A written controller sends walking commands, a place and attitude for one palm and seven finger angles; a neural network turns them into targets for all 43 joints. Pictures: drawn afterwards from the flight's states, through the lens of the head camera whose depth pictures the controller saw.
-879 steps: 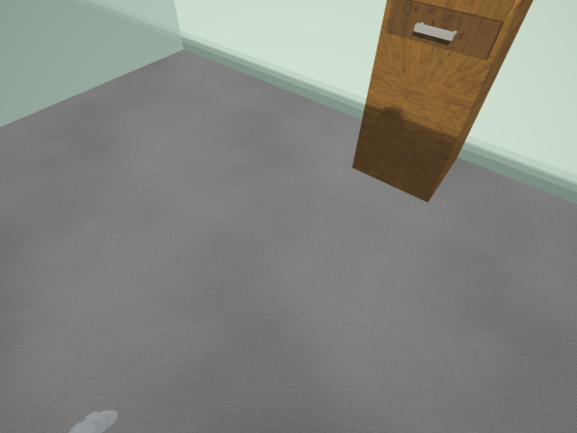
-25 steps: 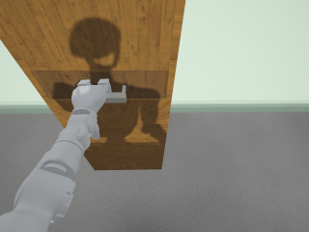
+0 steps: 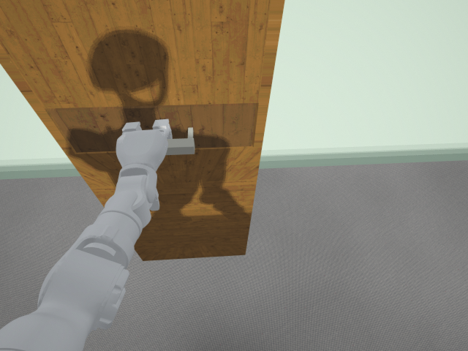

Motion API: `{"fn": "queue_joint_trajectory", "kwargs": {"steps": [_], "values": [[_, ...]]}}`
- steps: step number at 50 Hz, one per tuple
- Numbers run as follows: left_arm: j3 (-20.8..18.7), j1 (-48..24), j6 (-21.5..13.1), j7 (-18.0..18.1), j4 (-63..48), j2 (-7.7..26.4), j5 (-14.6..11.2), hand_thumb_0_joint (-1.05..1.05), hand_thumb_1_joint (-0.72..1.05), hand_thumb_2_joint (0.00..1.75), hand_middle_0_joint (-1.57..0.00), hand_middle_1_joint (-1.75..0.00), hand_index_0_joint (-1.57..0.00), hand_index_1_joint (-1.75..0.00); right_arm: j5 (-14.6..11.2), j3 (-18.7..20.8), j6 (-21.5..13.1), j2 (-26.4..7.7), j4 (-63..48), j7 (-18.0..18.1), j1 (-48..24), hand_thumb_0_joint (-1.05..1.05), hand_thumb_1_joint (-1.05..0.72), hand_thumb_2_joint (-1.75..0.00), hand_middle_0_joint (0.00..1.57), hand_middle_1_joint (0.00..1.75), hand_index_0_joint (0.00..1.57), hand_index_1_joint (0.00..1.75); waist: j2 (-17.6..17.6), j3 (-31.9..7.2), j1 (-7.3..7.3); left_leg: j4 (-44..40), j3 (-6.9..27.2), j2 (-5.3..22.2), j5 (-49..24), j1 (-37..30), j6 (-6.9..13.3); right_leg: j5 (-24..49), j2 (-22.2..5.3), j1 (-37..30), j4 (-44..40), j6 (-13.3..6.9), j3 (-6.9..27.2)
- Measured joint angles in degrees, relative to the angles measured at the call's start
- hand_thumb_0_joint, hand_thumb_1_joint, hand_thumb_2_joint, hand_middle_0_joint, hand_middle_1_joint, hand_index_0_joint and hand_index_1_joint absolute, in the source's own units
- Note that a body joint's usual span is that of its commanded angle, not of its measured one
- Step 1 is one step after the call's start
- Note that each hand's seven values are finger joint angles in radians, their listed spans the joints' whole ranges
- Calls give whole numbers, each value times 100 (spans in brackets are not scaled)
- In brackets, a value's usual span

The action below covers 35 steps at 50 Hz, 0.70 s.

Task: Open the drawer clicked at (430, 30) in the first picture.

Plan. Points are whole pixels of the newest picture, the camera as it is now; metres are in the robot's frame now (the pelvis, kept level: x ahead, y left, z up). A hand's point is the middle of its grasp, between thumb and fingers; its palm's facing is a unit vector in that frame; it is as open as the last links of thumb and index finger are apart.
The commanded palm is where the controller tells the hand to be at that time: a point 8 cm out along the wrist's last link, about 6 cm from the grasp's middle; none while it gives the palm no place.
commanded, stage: close the thumb around the handle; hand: left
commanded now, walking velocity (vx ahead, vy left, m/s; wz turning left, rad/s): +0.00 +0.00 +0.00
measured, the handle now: (159, 140) +0.51 +0.13 +0.04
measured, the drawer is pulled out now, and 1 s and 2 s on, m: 0.00 0.00 0.12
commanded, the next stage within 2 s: pull the drawer open in 0.78 s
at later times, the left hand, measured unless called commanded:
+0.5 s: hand (151, 166) +0.46 +0.14 +0.02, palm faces -0.02 -0.06 -1.00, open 9.0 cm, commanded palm +0.44 +0.14 +0.08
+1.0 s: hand (151, 167) +0.46 +0.14 +0.02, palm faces -0.03 -0.05 -1.00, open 5.5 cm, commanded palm +0.42 +0.14 +0.08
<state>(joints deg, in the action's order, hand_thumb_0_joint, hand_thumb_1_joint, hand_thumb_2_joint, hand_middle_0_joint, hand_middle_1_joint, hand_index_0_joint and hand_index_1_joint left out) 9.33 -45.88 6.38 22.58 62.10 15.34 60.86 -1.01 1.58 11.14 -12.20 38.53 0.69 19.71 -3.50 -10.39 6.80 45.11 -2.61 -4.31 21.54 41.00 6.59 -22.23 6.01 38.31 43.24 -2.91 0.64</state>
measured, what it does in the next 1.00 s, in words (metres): stands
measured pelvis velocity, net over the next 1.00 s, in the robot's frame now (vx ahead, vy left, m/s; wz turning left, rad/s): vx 0.01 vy -0.02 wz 0.01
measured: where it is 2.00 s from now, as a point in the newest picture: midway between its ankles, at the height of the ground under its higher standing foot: outside the picture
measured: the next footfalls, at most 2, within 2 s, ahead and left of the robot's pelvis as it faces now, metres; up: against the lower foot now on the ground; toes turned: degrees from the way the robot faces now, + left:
none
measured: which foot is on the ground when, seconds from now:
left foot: down 0.00-1.00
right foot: down 0.00-1.00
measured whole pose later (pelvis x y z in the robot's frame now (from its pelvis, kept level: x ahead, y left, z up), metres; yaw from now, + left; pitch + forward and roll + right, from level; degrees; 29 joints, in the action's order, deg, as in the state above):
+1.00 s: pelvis +0.01 -0.02 +0.00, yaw +0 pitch +17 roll -1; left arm 9.6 -41.1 3.5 21.8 56.7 17.6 60.7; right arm -0.9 2.8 11.1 -13.5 37.9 0.7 18.3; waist -2.8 -10.5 5.4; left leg 43.7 -2.0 -3.7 22.0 39.2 5.0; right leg -22.6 6.7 36.7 42.0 -4.5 0.3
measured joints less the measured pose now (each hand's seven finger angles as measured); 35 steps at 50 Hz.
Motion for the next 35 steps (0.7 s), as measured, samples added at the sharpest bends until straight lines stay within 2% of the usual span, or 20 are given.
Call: {"fn": "queue_joint_trajectory", "kwargs": {"steps": [8,13,18,24,32,35], "values": [[87,11,-269,24,-113,67,81,0,-47,31,-32,-121,-33,-120,24,86,-122,-89,-19,-5,112,1,-90,-90,20,30,20,30,24,36,-30,60,32,-19,1,91,10,-8,-18,69,37,14,-42],[105,-18,-255,154,-150,6,67,0,-35,36,-33,-122,-33,-122,75,170,-133,-156,59,-61,55,1,-90,-90,20,30,20,30,12,5,-70,170,55,-31,39,222,7,-57,-30,187,138,18,-78],[133,-70,-81,202,-107,-69,40,0,-14,45,-34,-124,-35,-124,86,185,-107,-159,91,-104,-39,1,-90,-90,20,30,20,30,2,-17,-80,223,75,-28,69,263,-2,-86,-26,220,179,7,-102],[150,-10,33,85,-114,-68,-17,0,16,58,-36,-127,-37,-127,62,142,-52,-100,35,-90,-97,1,-90,-90,20,30,20,30,-1,-37,-82,150,72,-9,69,149,-26,-75,-6,114,108,-18,-86],[111,120,-114,-46,-212,42,-17,0,58,77,-38,-131,-40,-132,32,73,-48,-51,-38,-27,-94,1,-90,-90,20,30,20,30,32,-19,-102,36,76,12,57,-4,-67,-59,19,-25,9,-68,-73],[105,172,-176,-44,-268,76,8,0,69,81,-38,-133,-41,-133,27,79,-54,-62,-46,-21,-86,1,-90,-90,20,30,20,30,36,-13,-117,19,86,18,58,-21,-84,-61,26,-42,-8,-86,-79]]}}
